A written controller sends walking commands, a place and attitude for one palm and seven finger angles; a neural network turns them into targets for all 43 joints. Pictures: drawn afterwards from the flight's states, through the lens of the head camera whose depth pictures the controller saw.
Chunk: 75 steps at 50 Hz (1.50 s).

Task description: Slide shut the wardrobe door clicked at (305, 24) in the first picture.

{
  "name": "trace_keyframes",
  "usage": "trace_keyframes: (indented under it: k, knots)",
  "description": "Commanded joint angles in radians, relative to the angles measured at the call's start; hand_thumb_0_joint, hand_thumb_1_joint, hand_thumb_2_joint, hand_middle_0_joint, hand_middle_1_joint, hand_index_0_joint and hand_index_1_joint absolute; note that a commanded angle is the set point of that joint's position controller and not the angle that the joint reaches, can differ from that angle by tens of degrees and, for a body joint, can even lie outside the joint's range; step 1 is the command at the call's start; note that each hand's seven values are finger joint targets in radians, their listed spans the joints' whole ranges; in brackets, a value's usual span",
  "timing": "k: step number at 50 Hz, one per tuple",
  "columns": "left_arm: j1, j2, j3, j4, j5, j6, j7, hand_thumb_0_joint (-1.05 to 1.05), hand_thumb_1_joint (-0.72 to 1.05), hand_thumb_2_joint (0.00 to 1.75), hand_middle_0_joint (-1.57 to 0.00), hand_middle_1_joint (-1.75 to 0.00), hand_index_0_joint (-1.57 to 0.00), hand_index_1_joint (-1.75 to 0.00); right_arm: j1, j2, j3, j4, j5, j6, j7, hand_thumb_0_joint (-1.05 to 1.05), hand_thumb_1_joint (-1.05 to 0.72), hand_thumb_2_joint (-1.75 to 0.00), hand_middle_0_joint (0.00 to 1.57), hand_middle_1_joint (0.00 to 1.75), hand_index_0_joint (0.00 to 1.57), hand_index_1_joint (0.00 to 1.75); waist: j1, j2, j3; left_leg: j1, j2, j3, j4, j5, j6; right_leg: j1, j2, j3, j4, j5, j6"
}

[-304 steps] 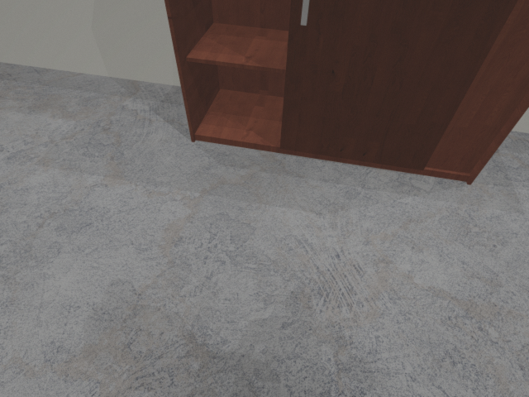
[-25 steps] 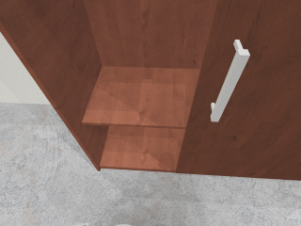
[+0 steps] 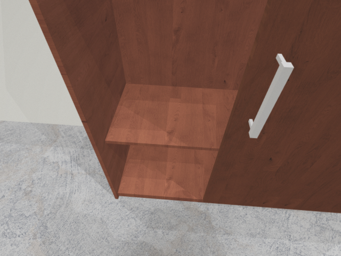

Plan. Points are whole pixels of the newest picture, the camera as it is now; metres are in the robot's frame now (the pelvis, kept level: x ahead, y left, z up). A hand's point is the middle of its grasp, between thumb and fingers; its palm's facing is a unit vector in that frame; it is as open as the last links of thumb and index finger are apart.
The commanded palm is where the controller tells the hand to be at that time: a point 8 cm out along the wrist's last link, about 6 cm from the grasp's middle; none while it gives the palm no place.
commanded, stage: come to a stop and stand still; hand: right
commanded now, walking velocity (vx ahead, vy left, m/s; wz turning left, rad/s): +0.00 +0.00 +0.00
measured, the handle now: (265, 100) +0.51 -0.23 +0.10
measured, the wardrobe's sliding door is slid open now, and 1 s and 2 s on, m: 0.52 0.52 0.52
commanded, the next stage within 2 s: look again from close up in 0.90 s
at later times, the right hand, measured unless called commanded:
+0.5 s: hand out of the picture -0.02 -0.18 -0.18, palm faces +0.03 +0.99 -0.15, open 7.4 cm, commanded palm none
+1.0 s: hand out of the picture -0.05 -0.22 -0.19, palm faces +0.03 +0.99 -0.16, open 7.4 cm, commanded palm none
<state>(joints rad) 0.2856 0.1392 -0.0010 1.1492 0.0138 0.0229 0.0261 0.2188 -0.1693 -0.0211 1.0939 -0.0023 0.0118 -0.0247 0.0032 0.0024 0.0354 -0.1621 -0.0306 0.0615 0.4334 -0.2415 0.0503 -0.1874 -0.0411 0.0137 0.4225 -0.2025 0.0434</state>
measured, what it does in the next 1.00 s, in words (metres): shifts its weight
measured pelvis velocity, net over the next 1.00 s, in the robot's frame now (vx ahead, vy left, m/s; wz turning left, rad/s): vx -0.02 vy -0.06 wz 0.01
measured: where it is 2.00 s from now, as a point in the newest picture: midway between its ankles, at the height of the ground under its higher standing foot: outside the picture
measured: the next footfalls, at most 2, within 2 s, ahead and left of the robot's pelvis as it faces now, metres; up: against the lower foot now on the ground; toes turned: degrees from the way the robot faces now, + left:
none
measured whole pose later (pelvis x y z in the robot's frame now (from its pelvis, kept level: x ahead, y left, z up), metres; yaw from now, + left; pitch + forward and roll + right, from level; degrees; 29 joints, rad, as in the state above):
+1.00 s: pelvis -0.02 -0.06 +0.00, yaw +0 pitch -1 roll +0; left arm 0.32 0.13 -0.01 1.09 0.01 -0.01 0.02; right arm 0.38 -0.15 0.00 1.09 -0.02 -0.01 -0.03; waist 0.00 0.03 0.00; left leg -0.23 0.04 0.02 0.49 -0.24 -0.03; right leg -0.26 0.03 -0.03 0.50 -0.22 -0.05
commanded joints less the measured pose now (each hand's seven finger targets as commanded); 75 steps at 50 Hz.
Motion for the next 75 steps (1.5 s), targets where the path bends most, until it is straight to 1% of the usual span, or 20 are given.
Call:
trace_keyframes:
  k: [1, 6, 14, 15, 16, 17, 18, 19, 20, 21, 22, 24, 26, 31, 36, 43, 49, 56, 62, 75]
  knots:
    - [0.037, 0.091, 0.014, -0.037, 0.002, -0.014, 0.01, 0.0, 0.9, 0.9, -0.2, -0.3, -0.2, -0.3, 0.068, -0.107, -0.013, -0.007, 0.001, -0.013, -0.007, 0.0, -0.9, -0.9, 0.2, 0.3, 0.2, 0.3, -0.012, 0.005, 0.043, -0.024, 0.128, -0.147, -0.17, -0.096, -0.014, -0.045, -0.039, 0.041, -0.087, -0.033, -0.041]
    - [0.081, 0.073, 0.011, -0.028, 0.004, -0.012, 0.01, 0.0, 0.9, 0.9, -0.2, -0.3, -0.2, -0.3, 0.088, -0.089, -0.013, 0.001, -0.001, -0.013, -0.007, 0.0, -0.9, -0.9, 0.2, 0.3, 0.2, 0.3, -0.004, 0.03, 0.072, -0.069, 0.128, -0.155, -0.191, -0.16, -0.012, -0.046, -0.03, 0.031, -0.082, -0.048, -0.044]
    - [0.105, 0.057, 0.008, -0.022, 0.002, -0.022, 0.015, 0.0, 0.9, 0.9, -0.2, -0.3, -0.2, -0.3, 0.137, -0.056, -0.008, 0.024, 0.0, -0.021, -0.008, 0.0, -0.9, -0.9, 0.2, 0.3, 0.2, 0.3, -0.003, -0.005, 0.073, -0.085, 0.123, -0.144, -0.169, -0.091, -0.011, -0.026, -0.034, 0.031, -0.079, -0.001, -0.047]
    - [-0.032, 0.089, 0.007, -0.084, -0.002, -0.051, -0.001, 0.0, 0.9, 0.9, -0.2, -0.3, -0.2, -0.3, 0.226, -0.069, 0.006, 0.042, -0.022, -0.067, -0.049, 0.0, -0.9, -0.9, 0.2, 0.3, 0.2, 0.3, -0.057, -0.021, 0.078, -0.055, 0.206, -0.224, -0.122, 0.443, -0.052, -0.117, -0.036, -0.023, 0.159, 0.002, -0.017]
    - [0.0, 0.059, 0.001, -0.135, -0.01, -0.044, -0.003, 0.0, 0.9, 0.9, -0.2, -0.3, -0.2, -0.3, 0.213, -0.132, 0.0, 0.025, -0.015, -0.078, -0.046, 0.0, -0.9, -0.9, 0.2, 0.3, 0.2, 0.3, 0.007, 0.047, 0.017, 0.023, 0.266, -0.202, -0.097, 0.747, -0.048, -0.113, -0.009, -0.014, 0.159, -0.063, -0.033]
    - [0.078, 0.028, 0.003, -0.13, -0.003, -0.054, 0.001, 0.0, 0.9, 0.9, -0.2, -0.3, -0.2, -0.3, 0.212, -0.096, 0.002, 0.012, -0.01, -0.076, -0.042, 0.0, -0.9, -0.9, 0.2, 0.3, 0.2, 0.3, 0.027, 0.087, -0.122, 0.091, 0.259, -0.173, -0.021, 0.79, -0.017, -0.07, -0.003, -0.02, 0.139, -0.073, -0.054]
    - [0.11, 0.04, 0.005, -0.121, -0.002, -0.062, 0.007, 0.0, 0.9, 0.9, -0.2, -0.3, -0.2, -0.3, 0.192, -0.07, 0.007, 0.003, -0.007, -0.071, -0.038, 0.0, -0.9, -0.9, 0.2, 0.3, 0.2, 0.3, 0.033, 0.071, -0.189, 0.122, 0.223, -0.119, 0.032, 0.741, 0.011, -0.031, -0.01, -0.008, 0.102, 0.039, -0.059]
    - [0.107, 0.054, 0.006, -0.11, -0.004, -0.059, 0.011, 0.0, 0.9, 0.9, -0.2, -0.3, -0.2, -0.3, 0.193, -0.055, 0.011, 0.0, -0.004, -0.067, -0.036, 0.0, -0.9, -0.9, 0.2, 0.3, 0.2, 0.3, 0.023, 0.081, -0.162, 0.071, 0.191, -0.111, 0.023, 0.538, 0.009, -0.014, -0.03, 0.012, 0.087, 0.09, -0.062]
    - [0.096, 0.065, 0.008, -0.107, -0.004, -0.054, 0.011, 0.0, 0.9, 0.9, -0.2, -0.3, -0.2, -0.3, 0.187, -0.045, 0.012, -0.004, -0.005, -0.061, -0.032, 0.0, -0.9, -0.9, 0.2, 0.3, 0.2, 0.3, 0.017, 0.037, -0.086, -0.002, 0.172, -0.116, -0.01, 0.329, 0.006, -0.027, -0.038, 0.017, 0.075, 0.086, -0.059]
    - [0.08, 0.066, 0.006, -0.107, 0.001, -0.053, 0.009, 0.0, 0.9, 0.9, -0.2, -0.3, -0.2, -0.3, 0.176, -0.043, 0.013, -0.005, -0.01, -0.052, -0.03, 0.0, -0.9, -0.9, 0.2, 0.3, 0.2, 0.3, 0.012, -0.04, 0.001, -0.064, 0.149, -0.112, -0.019, 0.201, 0.007, -0.05, -0.042, 0.029, 0.06, 0.106, -0.061]
    - [0.071, 0.068, 0.004, -0.112, 0.001, -0.051, 0.007, 0.0, 0.9, 0.9, -0.2, -0.3, -0.2, -0.3, 0.181, -0.047, 0.012, -0.005, -0.013, -0.048, -0.027, 0.0, -0.9, -0.9, 0.2, 0.3, 0.2, 0.3, 0.004, -0.049, 0.048, -0.096, 0.135, -0.111, -0.028, 0.105, 0.004, -0.08, -0.045, 0.041, 0.048, 0.098, -0.063]
    - [0.067, 0.081, 0.007, -0.119, 0.001, -0.047, 0.004, 0.0, 0.9, 0.9, -0.2, -0.3, -0.2, -0.3, 0.183, -0.044, 0.012, -0.008, -0.015, -0.041, -0.023, 0.0, -0.9, -0.9, 0.2, 0.3, 0.2, 0.3, 0.005, -0.003, 0.094, -0.136, 0.124, -0.115, -0.05, -0.062, 0.0, -0.121, -0.041, 0.055, 0.016, -0.005, -0.068]
    - [0.065, 0.089, 0.01, -0.123, 0.004, -0.044, 0.001, 0.0, 0.9, 0.9, -0.2, -0.3, -0.2, -0.3, 0.183, -0.05, 0.011, -0.015, -0.017, -0.038, -0.021, 0.0, -0.9, -0.9, 0.2, 0.3, 0.2, 0.3, 0.006, 0.01, 0.095, -0.145, 0.119, -0.111, -0.051, -0.118, -0.004, -0.135, -0.038, 0.068, -0.008, -0.071, -0.073]
    - [0.061, 0.111, 0.012, -0.131, 0.004, -0.051, 0.003, 0.0, 0.9, 0.9, -0.2, -0.3, -0.2, -0.3, 0.195, -0.045, 0.008, -0.03, -0.019, -0.031, -0.016, 0.0, -0.9, -0.9, 0.2, 0.3, 0.2, 0.3, -0.005, -0.047, 0.06, -0.084, 0.107, -0.087, -0.004, -0.051, -0.013, -0.17, -0.057, 0.113, -0.071, -0.14, -0.09]
    - [0.05, 0.121, 0.015, -0.135, 0.002, -0.05, 0.002, 0.0, 0.9, 0.9, -0.2, -0.3, -0.2, -0.3, 0.209, -0.044, 0.009, -0.038, -0.021, -0.027, -0.011, 0.0, -0.9, -0.9, 0.2, 0.3, 0.2, 0.3, -0.015, -0.031, 0.079, -0.06, 0.106, -0.076, -0.001, -0.034, -0.02, -0.212, -0.059, 0.125, -0.117, -0.227, -0.096]
    - [0.059, 0.115, 0.013, -0.117, -0.001, -0.051, 0.0, 0.0, 0.9, 0.9, -0.2, -0.3, -0.2, -0.3, 0.219, -0.045, 0.009, -0.036, -0.018, -0.031, -0.011, 0.0, -0.9, -0.9, 0.2, 0.3, 0.2, 0.3, -0.011, 0.002, 0.058, -0.064, 0.12, -0.091, -0.017, -0.02, -0.02, -0.178, -0.047, 0.111, -0.097, -0.176, -0.095]
    - [0.071, 0.103, 0.013, -0.098, -0.003, -0.051, 0.0, 0.0, 0.9, 0.9, -0.2, -0.3, -0.2, -0.3, 0.23, -0.036, 0.009, -0.029, -0.017, -0.032, -0.012, 0.0, -0.9, -0.9, 0.2, 0.3, 0.2, 0.3, -0.009, -0.017, 0.05, -0.07, 0.122, -0.091, -0.018, -0.022, -0.021, -0.166, -0.048, 0.107, -0.099, -0.17, -0.093]
    - [0.077, 0.082, 0.012, -0.078, -0.007, -0.053, 0.002, 0.0, 0.9, 0.9, -0.2, -0.3, -0.2, -0.3, 0.245, -0.026, 0.011, -0.017, -0.018, -0.036, -0.016, 0.0, -0.9, -0.9, 0.2, 0.3, 0.2, 0.3, -0.01, 0.006, 0.041, -0.062, 0.125, -0.095, -0.027, 0.015, -0.022, -0.14, -0.045, 0.087, -0.074, -0.1, -0.094]
    - [0.072, 0.079, 0.014, -0.073, -0.006, -0.047, 0.002, 0.0, 0.9, 0.9, -0.2, -0.3, -0.2, -0.3, 0.247, -0.014, 0.01, -0.013, -0.019, -0.031, -0.017, 0.0, -0.9, -0.9, 0.2, 0.3, 0.2, 0.3, -0.012, -0.012, 0.077, -0.082, 0.121, -0.094, -0.028, -0.027, -0.023, -0.165, -0.046, 0.098, -0.1, -0.18, -0.092]
    - [0.081, 0.066, 0.011, -0.068, -0.005, -0.05, 0.003, 0.0, 0.9, 0.9, -0.2, -0.3, -0.2, -0.3, 0.239, -0.008, 0.008, -0.016, -0.017, -0.037, -0.016, 0.0, -0.9, -0.9, 0.2, 0.3, 0.2, 0.3, -0.009, 0.007, 0.052, -0.079, 0.126, -0.11, -0.041, 0.002, -0.018, -0.126, -0.037, 0.073, -0.066, -0.091, -0.088]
